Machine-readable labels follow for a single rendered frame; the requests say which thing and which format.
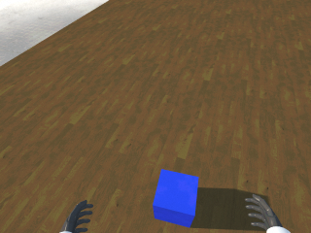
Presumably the robot left hand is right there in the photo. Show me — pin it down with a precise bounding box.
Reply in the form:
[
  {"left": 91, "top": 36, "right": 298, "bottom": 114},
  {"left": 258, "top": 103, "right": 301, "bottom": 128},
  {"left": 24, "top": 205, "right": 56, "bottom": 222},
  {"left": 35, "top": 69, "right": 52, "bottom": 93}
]
[{"left": 59, "top": 200, "right": 93, "bottom": 233}]

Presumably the robot right hand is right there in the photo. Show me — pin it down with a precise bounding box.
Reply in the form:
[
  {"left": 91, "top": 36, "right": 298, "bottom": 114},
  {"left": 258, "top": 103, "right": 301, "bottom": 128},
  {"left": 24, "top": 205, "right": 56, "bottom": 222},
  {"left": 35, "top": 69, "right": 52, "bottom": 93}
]
[{"left": 245, "top": 194, "right": 283, "bottom": 231}]

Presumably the carton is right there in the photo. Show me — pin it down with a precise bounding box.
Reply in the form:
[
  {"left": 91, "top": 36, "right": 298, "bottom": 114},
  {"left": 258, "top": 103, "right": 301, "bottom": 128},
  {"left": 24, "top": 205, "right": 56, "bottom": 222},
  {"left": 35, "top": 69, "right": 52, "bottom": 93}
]
[{"left": 153, "top": 169, "right": 199, "bottom": 228}]

